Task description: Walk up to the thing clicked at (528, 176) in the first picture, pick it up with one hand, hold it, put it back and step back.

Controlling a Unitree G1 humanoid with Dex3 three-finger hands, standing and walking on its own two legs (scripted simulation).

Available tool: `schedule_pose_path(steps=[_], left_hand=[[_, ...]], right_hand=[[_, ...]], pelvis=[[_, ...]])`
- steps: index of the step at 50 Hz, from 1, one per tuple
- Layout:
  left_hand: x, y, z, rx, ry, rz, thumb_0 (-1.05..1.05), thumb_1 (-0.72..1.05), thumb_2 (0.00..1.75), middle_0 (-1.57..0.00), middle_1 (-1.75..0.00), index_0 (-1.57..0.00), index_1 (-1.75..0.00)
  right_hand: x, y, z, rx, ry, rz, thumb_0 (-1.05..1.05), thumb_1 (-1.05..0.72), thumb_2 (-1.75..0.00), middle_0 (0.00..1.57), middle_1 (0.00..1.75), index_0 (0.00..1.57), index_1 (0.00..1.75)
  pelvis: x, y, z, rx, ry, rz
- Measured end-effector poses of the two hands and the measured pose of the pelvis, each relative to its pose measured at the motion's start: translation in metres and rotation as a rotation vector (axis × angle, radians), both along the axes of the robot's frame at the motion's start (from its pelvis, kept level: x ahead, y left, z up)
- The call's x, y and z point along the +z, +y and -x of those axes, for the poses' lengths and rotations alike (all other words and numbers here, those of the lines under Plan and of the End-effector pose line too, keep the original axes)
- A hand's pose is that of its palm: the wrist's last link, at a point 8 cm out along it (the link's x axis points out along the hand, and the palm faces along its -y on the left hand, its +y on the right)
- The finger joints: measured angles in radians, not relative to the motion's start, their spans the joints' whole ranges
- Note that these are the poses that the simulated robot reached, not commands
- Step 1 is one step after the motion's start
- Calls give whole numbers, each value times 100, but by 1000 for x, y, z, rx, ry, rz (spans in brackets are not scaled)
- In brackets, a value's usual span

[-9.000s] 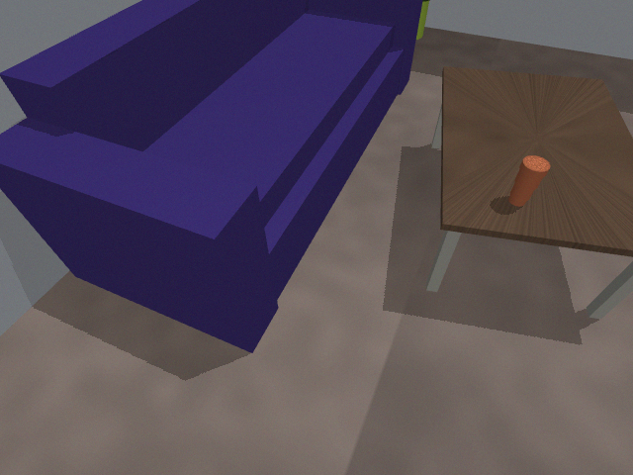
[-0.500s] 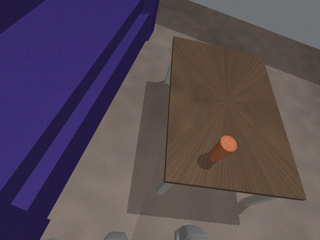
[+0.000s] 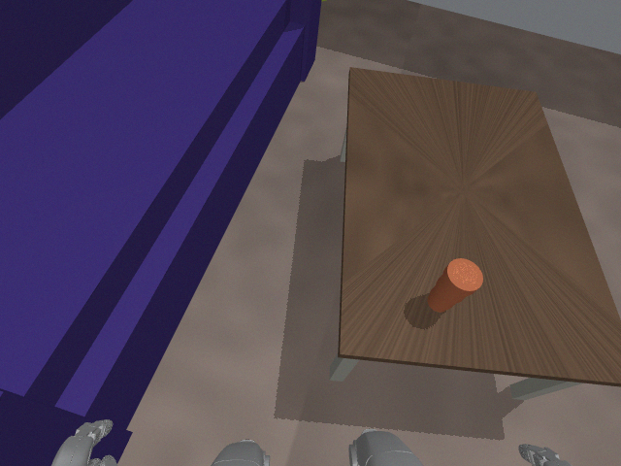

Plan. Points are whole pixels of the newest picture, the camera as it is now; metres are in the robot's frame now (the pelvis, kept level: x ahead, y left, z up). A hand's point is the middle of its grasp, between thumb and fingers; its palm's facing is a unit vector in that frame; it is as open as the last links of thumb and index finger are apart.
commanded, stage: walk up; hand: right
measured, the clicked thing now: (450, 289) +0.45 -0.33 -0.28
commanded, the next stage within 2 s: stand in 1.68 s
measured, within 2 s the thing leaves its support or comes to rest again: neither
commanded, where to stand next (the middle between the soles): +0.00 -0.05 m, yaw -2 degrees
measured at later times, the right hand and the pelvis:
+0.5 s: hand out of the picture +0.06 -0.28 -0.12, palm faces +0.01 +0.90 -0.43, open 7.4 cm; pelvis -0.03 +0.00 +0.01, yaw -2 degrees
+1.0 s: hand out of the picture +0.03 -0.28 -0.11, palm faces +0.00 +0.91 -0.42, open 7.4 cm; pelvis -0.05 -0.01 +0.02, yaw -2 degrees
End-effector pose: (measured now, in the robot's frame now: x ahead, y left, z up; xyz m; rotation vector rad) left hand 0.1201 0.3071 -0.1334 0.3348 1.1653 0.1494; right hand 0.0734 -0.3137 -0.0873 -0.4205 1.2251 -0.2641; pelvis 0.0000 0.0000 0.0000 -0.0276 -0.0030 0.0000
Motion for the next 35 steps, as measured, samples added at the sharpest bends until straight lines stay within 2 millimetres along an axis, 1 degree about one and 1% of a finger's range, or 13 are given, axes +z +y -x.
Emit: schedule_pose_path(steps=[4,7,9,11,15,18,20,23,26,29,32,35], left_hand=[[-5,-3,8,26,16,45,1,91,90,-20,-30,-21,-30],[-9,-7,16,26,34,64,1,91,90,-20,-30,-21,-30],[-10,-11,21,15,47,67,1,91,90,-20,-30,-21,-30],[-11,-14,26,0,58,62,1,91,90,-20,-30,-21,-30],[-9,-20,39,-11,70,36,1,91,90,-20,-30,-21,-30],[-2,-21,48,-14,67,31,1,91,90,-20,-30,-21,-30],[2,-19,51,-11,61,29,1,90,90,-20,-30,-21,-30],[6,-14,50,-5,44,26,1,90,90,-20,-30,-21,-30],[10,-9,49,1,17,17,1,90,90,-20,-30,-21,-30],[11,-6,53,14,-8,7,1,90,90,-20,-30,-21,-30],[13,-8,65,16,2,7,1,91,90,-20,-30,-21,-30],[15,-12,77,13,34,19,1,91,90,-20,-30,-20,-30]], right_hand=[[19,1,11,6,30,41,1,-90,-89,21,30,20,30],[28,-6,16,6,33,71,1,-90,-89,21,30,20,30],[30,-12,17,2,23,85,1,-90,-89,21,30,20,30],[29,-19,17,-5,5,91,1,-90,-89,21,30,20,30],[18,-30,15,-27,-35,76,1,-90,-89,20,30,20,30],[13,-26,15,-33,-54,46,1,-90,-89,20,30,20,30],[9,-20,15,-28,-66,25,1,-90,-89,20,30,20,30],[6,-9,19,-20,-74,-3,1,-90,-89,20,30,20,30],[4,-1,27,-4,-71,-22,1,-90,-89,20,30,20,30],[2,0,33,4,-63,-33,1,-90,-89,21,30,20,30],[3,-3,37,-1,-60,-35,1,-90,-89,21,30,20,30],[6,-5,42,-7,-59,-34,1,-90,-89,21,30,20,30]], pelvis=[[9,0,1,-3,15,26],[11,-1,4,-10,18,30],[11,-2,7,-18,16,31],[8,-4,11,-27,13,30],[2,-10,18,-32,-7,40],[4,-11,22,-30,-12,21],[5,-8,24,-31,-12,9],[6,-4,30,-37,-20,-11],[7,-5,37,-38,-27,-4],[6,-11,42,-41,-26,-6],[8,-14,48,-33,-26,3],[11,-12,52,-32,-25,-13]])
